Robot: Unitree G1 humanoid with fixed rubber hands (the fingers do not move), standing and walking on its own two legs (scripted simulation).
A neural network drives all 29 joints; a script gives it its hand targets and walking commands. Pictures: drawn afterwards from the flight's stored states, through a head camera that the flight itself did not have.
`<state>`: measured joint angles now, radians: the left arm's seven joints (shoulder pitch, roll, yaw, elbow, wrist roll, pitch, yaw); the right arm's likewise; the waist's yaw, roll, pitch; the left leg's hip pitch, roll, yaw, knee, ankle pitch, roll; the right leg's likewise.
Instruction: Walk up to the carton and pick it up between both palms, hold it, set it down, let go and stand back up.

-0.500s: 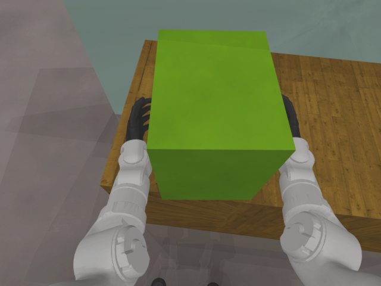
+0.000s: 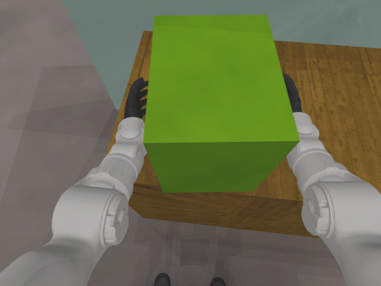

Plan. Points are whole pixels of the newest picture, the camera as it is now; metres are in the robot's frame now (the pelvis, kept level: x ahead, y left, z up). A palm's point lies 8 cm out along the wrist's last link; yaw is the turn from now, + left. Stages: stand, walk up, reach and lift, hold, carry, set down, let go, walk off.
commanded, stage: set down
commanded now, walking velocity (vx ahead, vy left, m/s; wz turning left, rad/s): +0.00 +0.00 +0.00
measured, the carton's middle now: (209, 113) +0.50 +0.02 +0.00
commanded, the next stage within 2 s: none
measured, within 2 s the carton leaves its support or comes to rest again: neither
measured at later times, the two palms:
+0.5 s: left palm (121, 153) +0.38 +0.20 -0.01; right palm (307, 140) +0.45 -0.19 +0.01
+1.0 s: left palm (111, 190) +0.30 +0.20 +0.00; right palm (324, 177) +0.37 -0.21 +0.01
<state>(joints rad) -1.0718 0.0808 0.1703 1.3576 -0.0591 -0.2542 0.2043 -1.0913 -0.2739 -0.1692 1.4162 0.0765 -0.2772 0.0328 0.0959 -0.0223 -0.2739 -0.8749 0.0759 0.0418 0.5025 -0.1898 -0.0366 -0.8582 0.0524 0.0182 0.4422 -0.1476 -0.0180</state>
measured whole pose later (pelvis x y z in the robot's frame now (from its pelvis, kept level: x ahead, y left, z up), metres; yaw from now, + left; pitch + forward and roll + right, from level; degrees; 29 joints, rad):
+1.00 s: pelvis -0.04 -0.03 +0.00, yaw +4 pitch +20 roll +0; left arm -0.49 0.13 0.03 0.91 -0.19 -0.31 0.13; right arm -0.61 -0.34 0.08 1.08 0.34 -0.33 0.07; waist 0.05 -0.02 -0.19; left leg -0.74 0.06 -0.02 0.56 -0.17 -0.06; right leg -0.74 0.04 -0.04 0.59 -0.20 -0.05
